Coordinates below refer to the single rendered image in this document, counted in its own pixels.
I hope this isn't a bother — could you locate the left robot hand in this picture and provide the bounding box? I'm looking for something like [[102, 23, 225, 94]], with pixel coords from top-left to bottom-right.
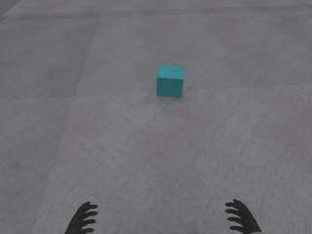
[[64, 201, 98, 234]]

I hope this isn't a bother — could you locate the right robot hand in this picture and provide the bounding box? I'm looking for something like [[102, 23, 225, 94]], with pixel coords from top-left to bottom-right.
[[225, 199, 262, 234]]

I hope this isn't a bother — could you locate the carton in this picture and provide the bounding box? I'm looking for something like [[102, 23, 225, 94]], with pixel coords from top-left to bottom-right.
[[156, 65, 184, 98]]

